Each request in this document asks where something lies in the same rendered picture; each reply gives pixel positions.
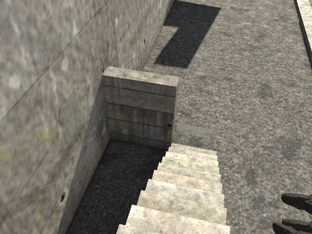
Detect stairs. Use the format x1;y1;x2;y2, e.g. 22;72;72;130
116;143;230;234

